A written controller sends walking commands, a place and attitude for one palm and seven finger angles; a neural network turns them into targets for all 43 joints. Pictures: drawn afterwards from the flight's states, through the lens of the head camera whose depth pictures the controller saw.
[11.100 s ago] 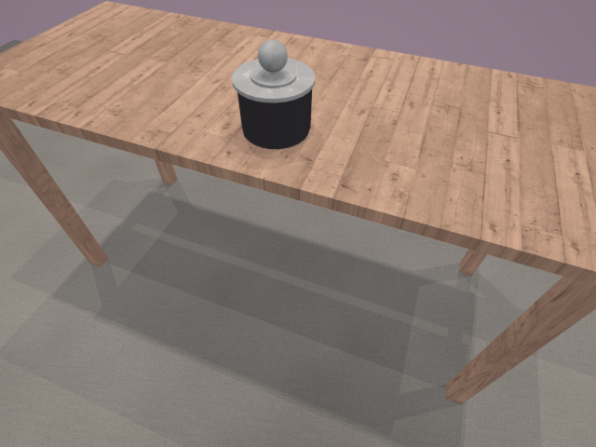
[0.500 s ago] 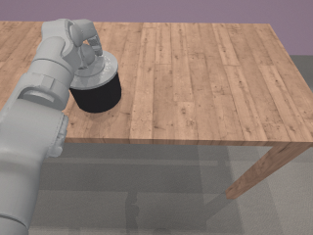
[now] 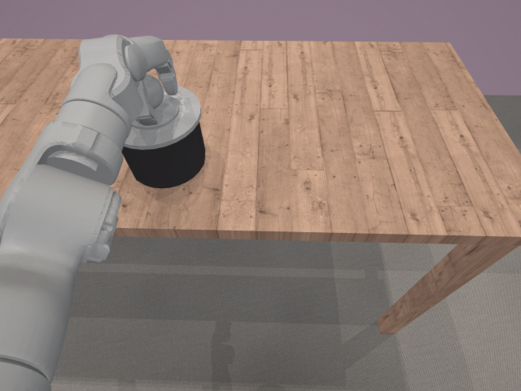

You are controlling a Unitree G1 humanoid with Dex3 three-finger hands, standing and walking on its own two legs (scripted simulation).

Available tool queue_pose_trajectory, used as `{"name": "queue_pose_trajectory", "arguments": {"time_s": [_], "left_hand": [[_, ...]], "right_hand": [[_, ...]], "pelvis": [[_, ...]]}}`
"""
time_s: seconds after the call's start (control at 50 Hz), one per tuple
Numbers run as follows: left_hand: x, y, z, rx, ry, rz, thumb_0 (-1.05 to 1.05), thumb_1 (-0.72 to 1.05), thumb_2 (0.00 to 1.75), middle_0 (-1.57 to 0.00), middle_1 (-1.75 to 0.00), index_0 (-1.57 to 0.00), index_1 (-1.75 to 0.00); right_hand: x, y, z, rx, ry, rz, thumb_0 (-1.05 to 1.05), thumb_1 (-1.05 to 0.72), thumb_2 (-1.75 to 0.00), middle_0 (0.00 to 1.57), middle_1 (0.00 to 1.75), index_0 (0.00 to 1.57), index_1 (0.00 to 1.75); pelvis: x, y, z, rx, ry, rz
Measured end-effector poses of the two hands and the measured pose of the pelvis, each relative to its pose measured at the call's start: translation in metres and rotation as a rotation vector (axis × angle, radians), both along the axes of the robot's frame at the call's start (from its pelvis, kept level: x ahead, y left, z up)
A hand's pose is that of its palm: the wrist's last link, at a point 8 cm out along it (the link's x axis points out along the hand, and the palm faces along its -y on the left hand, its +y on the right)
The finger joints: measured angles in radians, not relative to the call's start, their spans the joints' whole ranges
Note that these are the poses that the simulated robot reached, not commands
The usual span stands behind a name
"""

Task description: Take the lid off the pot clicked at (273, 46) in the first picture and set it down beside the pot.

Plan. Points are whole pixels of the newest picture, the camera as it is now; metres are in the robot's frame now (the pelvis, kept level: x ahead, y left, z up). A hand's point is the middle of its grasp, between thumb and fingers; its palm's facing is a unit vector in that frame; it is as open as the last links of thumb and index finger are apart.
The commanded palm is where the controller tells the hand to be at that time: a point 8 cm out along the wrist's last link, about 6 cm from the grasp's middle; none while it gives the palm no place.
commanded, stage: close the fingers and squeeze the knob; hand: left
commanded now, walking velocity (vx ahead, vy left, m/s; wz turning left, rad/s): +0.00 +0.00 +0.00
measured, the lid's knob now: (145, 92) +0.54 +0.14 +0.17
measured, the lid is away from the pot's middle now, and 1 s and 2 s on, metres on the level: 0.00 0.00 0.00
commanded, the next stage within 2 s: lift the lid straight up in 1.22 s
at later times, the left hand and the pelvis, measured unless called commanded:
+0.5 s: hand (139, 95) +0.50 +0.14 +0.19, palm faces -0.40 -0.08 -0.91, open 7.9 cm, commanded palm +0.51 +0.14 +0.25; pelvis +0.00 +0.00 +0.00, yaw +0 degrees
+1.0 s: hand (140, 95) +0.51 +0.14 +0.19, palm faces -0.40 -0.07 -0.91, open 7.7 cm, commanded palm +0.51 +0.14 +0.25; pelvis +0.00 +0.00 +0.00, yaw +0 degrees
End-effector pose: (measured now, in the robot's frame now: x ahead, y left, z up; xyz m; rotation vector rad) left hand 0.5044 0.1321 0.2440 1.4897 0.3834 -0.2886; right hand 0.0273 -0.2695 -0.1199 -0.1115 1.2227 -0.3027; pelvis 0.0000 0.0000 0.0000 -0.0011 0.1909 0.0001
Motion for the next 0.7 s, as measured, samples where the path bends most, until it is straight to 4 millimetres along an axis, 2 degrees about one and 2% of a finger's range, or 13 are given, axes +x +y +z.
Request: {"name": "queue_pose_trajectory", "arguments": {"time_s": [0.12, 0.3, 0.46, 0.7], "left_hand": [[0.0004, 0.0004, 0.0018, 0.01, -0.008, 0.001, 0.0, -0.01, 0.99, -0.52, -0.84, -0.53, -0.85], [0.0009, 0.0046, 0.0018, 0.007, -0.013, 0.004, 0.0, 0.09, 0.94, -0.52, -0.95, -0.55, -0.97], [0.0011, 0.006, 0.0027, 0.001, -0.025, 0.004, 0.0, 0.18, 0.9, -0.54, -0.99, -0.59, -1.02], [0.0066, 0.0084, 0.001, -0.008, -0.008, 0.014, 0.0, 0.21, 0.77, -0.57, -1.01, -0.62, -1.03]], "right_hand": [[-0.0022, -0.0019, 0.0011, -0.005, 0.001, -0.003, 0.0, -0.91, -0.9, 0.2, 0.3, 0.2, 0.3], [-0.0073, -0.0043, 0.0021, -0.011, 0.014, -0.011, 0.0, -0.91, -0.9, 0.2, 0.3, 0.2, 0.3], [-0.0052, -0.0028, 0.0016, -0.004, 0.016, -0.007, 0.0, -0.91, -0.9, 0.2, 0.3, 0.2, 0.3], [-0.0023, -0.0009, 0.0028, -0.011, 0.016, -0.01, 0.0, -0.91, -0.9, 0.2, 0.3, 0.2, 0.3]], "pelvis": [[0.0004, -0.0009, 0.0001, 0.0, 0.001, 0.0], [0.0014, -0.0015, 0.0005, 0.0, -0.003, -0.002], [0.0018, -0.0009, 0.0007, -0.001, -0.006, -0.002], [0.0034, 0.0011, 0.0004, -0.003, 0.005, -0.004]]}}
